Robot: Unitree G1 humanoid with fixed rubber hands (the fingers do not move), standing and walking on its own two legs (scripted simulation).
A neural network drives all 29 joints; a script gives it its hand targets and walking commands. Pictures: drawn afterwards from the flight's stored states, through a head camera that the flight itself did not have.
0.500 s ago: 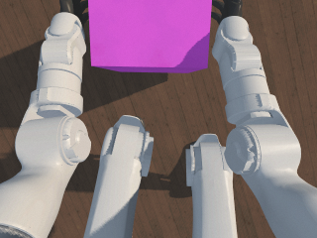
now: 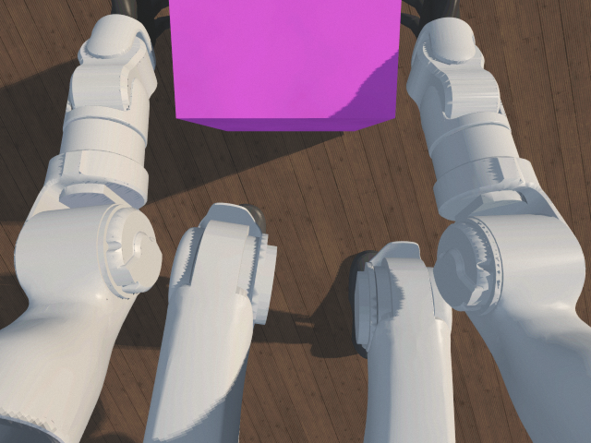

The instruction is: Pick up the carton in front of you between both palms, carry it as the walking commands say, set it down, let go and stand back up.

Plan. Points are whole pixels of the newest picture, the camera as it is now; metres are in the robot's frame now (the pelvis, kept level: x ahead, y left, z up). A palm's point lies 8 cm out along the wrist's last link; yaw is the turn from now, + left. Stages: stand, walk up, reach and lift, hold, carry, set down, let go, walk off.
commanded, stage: set down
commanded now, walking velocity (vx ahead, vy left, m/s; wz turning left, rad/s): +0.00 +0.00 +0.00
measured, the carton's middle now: (288, 44) +0.51 +0.12 -0.26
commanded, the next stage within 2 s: let go in 1.72 s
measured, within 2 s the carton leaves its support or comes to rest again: neither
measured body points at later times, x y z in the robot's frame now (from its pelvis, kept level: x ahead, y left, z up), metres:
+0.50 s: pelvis -0.01 +0.00 -0.01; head +0.36 +0.05 +0.22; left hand +0.47 +0.31 -0.22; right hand +0.55 -0.04 -0.21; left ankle +0.12 +0.14 -0.35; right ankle +0.09 -0.11 -0.35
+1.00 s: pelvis -0.01 +0.01 +0.04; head +0.33 +0.08 +0.33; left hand +0.49 +0.34 -0.09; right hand +0.57 -0.03 -0.09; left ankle +0.12 +0.14 -0.35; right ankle +0.09 -0.11 -0.35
